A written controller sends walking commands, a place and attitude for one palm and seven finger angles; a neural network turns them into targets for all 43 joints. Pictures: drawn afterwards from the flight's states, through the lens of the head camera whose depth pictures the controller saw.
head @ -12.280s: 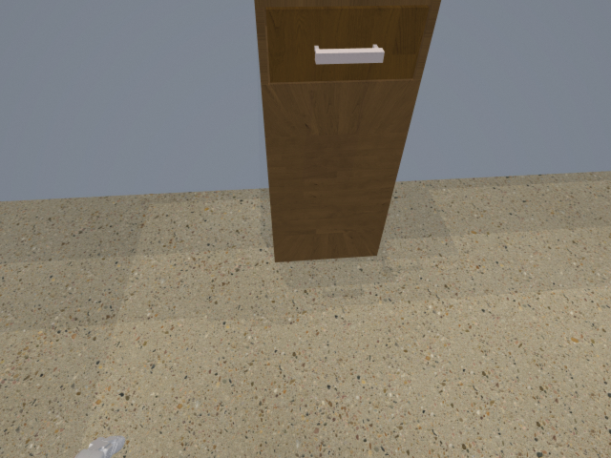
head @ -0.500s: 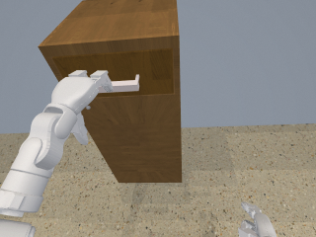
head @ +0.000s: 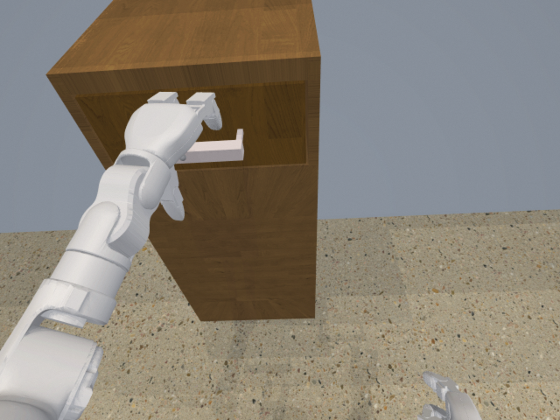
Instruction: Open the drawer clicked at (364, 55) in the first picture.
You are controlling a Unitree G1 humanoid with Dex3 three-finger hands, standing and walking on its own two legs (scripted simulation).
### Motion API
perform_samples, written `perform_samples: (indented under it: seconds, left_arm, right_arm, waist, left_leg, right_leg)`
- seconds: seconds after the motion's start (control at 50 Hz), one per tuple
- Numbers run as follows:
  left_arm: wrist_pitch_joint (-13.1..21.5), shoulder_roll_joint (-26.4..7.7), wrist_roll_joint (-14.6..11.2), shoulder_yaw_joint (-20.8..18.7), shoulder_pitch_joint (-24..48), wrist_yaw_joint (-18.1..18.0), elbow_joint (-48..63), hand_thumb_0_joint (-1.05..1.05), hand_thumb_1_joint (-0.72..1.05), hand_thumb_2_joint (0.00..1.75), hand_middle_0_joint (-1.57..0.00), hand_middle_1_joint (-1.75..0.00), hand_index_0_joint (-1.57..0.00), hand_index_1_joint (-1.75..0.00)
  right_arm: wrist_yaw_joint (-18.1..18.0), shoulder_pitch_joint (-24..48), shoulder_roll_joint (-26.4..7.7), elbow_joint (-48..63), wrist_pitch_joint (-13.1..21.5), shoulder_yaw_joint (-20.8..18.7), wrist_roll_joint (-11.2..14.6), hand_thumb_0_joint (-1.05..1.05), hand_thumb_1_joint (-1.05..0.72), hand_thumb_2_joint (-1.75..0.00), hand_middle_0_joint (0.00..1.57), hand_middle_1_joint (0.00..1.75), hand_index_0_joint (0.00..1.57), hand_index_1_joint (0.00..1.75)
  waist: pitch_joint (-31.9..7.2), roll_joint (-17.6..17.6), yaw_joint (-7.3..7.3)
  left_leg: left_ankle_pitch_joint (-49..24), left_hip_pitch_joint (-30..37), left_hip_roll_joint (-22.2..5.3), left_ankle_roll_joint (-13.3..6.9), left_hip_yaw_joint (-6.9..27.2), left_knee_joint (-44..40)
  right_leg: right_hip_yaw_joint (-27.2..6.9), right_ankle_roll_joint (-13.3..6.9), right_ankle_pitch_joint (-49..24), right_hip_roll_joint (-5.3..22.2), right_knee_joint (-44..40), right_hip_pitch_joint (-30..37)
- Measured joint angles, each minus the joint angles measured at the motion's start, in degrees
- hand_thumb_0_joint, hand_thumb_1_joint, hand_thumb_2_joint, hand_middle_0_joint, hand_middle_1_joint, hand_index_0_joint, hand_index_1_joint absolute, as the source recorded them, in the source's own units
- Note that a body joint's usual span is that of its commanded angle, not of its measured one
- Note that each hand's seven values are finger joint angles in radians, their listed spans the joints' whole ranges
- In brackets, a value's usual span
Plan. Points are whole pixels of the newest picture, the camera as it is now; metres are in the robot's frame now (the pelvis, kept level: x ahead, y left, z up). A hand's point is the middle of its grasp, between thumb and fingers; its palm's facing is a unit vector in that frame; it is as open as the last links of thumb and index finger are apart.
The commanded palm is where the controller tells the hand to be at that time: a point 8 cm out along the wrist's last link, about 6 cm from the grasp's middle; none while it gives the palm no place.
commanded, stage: move the hooked fingers above the handle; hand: left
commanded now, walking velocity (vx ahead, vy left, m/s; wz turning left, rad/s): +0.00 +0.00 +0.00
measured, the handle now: (198, 144) +0.54 +0.19 +0.10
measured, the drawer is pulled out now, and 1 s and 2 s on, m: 0.00 0.00 0.00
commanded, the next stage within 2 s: none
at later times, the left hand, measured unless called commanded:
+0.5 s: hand (208, 130) +0.49 +0.15 +0.16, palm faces +0.11 -0.07 -0.99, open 13.8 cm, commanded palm +0.46 +0.20 +0.21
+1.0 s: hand (191, 144) +0.47 +0.17 +0.16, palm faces +0.04 -0.02 -1.00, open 13.8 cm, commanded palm +0.47 +0.21 +0.22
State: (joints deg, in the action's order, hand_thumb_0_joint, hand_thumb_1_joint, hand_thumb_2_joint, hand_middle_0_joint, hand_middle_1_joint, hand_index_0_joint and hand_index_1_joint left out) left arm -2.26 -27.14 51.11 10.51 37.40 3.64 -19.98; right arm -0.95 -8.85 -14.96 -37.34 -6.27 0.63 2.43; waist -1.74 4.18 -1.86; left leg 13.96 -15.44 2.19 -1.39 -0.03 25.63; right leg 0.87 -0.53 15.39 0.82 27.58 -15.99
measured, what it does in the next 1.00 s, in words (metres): stands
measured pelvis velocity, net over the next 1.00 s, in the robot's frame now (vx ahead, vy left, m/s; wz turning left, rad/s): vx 0.00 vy -0.02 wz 0.01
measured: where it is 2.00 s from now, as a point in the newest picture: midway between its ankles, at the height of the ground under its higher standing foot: outside the picture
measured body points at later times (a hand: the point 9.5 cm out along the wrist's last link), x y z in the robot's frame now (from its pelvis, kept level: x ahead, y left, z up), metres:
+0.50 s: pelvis +0.01 -0.01 +0.00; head +0.06 -0.03 +0.44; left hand +0.48 +0.15 +0.22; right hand +0.12 -0.27 -0.14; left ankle -0.01 +0.10 -0.74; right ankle -0.02 -0.11 -0.74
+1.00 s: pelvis +0.00 -0.02 +0.00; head +0.04 -0.04 +0.44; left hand +0.46 +0.17 +0.21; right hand +0.09 -0.30 -0.13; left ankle -0.01 +0.10 -0.74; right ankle -0.02 -0.12 -0.74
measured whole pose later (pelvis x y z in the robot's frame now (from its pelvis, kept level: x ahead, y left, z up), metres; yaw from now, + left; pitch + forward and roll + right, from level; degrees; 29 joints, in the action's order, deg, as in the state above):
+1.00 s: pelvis +0.00 -0.02 +0.00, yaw +0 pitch +7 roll +0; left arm 4.7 -30.1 53.5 9.3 49.7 1.1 -41.4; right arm -4.3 -15.8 -17.2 -39.4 -6.5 -2.6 3.0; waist -3.0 2.5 1.4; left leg 15.0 -21.1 0.3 0.0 1.2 28.7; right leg 2.2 -2.1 15.8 -1.0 29.0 -20.7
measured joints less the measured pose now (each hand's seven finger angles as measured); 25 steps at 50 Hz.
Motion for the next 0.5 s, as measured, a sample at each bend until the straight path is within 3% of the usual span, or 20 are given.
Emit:
perform_samples:
  seconds: [0.1, 0.16, 0.22, 0.28, 0.34, 0.44, 0.5]
  left_arm:
    - [-6.3, -1.1, 2.6, -2.3, 5.7, -2.9, -8.8, 0.00, -0.49, 0.30, -0.32, -1.20, -0.32, -1.20]
    - [-10.1, -2.3, 3.1, -2.4, 6.5, -0.7, -11.6, 0.00, -0.49, 0.30, -0.32, -1.20, -0.32, -1.20]
    - [-11.5, -2.5, 2.2, -0.3, 6.6, 3.1, -12.4, 0.00, -0.49, 0.30, -0.31, -1.20, -0.31, -1.20]
    - [-8.6, -1.5, 1.0, 2.4, 6.3, 6.1, -10.9, 0.00, -0.49, 0.30, -0.31, -1.20, -0.31, -1.20]
    - [-3.2, 0.1, 0.4, 4.3, 6.1, 6.1, -9.3, 0.00, -0.49, 0.30, -0.32, -1.20, -0.32, -1.20]
    - [3.3, 2.3, 0.9, 1.4, 9.2, -0.9, -13.9, 0.00, -0.49, 0.30, -0.32, -1.20, -0.32, -1.20]
    - [1.1, 1.2, 2.7, -1.7, 13.0, -6.0, -20.0, 0.00, -0.49, 0.30, -0.32, -1.20, -0.32, -1.20]
  right_arm:
    - [0.7, -0.2, 0.4, -1.3, -1.3, 0.4, 0.0, 0.00, -0.90, -0.90, 0.20, 0.30, 0.20, 0.30]
    - [0.8, -1.5, 0.1, -1.2, -2.5, 0.3, 0.4, 0.00, -0.90, -0.90, 0.20, 0.30, 0.20, 0.30]
    - [0.5, -3.1, -0.4, -0.7, -3.1, -0.2, 0.7, 0.01, -0.90, -0.90, 0.20, 0.30, 0.20, 0.30]
    - [-0.3, -4.2, -0.8, -0.5, -2.6, -0.7, 0.7, 0.01, -0.90, -0.90, 0.20, 0.30, 0.20, 0.30]
    - [-0.9, -4.6, -1.1, -0.4, -1.7, -1.4, 0.3, 0.01, -0.90, -0.90, 0.20, 0.30, 0.20, 0.30]
    - [-1.3, -3.7, -0.8, -1.1, -0.8, -1.6, -0.2, 0.00, -0.90, -0.90, 0.20, 0.30, 0.20, 0.30]
    - [-1.3, -3.2, -0.3, -1.8, -1.0, -1.0, -0.2, 0.00, -0.90, -0.90, 0.20, 0.30, 0.20, 0.30]
  waist:
    - [-0.5, 0.1, 0.30]
    - [-1.2, 0.4, 0.62]
    - [-1.4, 0.4, 0.95]
    - [-1.1, 0.0, 1.18]
    - [-1.0, -0.4, 1.48]
    - [-1.3, -0.8, 2.72]
    - [-1.5, -0.9, 3.66]
  left_leg:
    - [-0.4, -1.1, -0.2, 0.1, -0.6, -0.8]
    - [-0.3, -1.5, -0.3, 0.0, -0.6, -1.1]
    - [0.1, -1.6, -0.1, 0.0, 0.1, -0.6]
    - [0.7, -1.8, 0.1, -0.1, 0.8, 0.3]
    - [1.3, -2.3, 0.1, 0.0, 1.0, 1.4]
    - [1.9, -3.5, -0.5, 0.3, 0.2, 2.2]
    - [1.6, -4.4, -1.0, 0.6, -0.5, 1.9]
  right_leg:
    - [-0.6, 0.0, -0.5, -0.2, -0.5, -1.5]
    - [-0.6, 0.0, -0.5, -0.3, -0.8, -1.8]
    - [0.1, 0.0, 0.1, -0.1, -0.5, -1.6]
    - [0.8, 0.0, 0.9, 0.1, 0.2, -1.4]
    - [1.0, -0.1, 1.5, 0.1, 0.9, -1.7]
    - [0.2, -0.4, 1.5, -0.5, 1.6, -3.2]
    - [-0.5, -0.6, 1.1, -1.0, 1.5, -4.5]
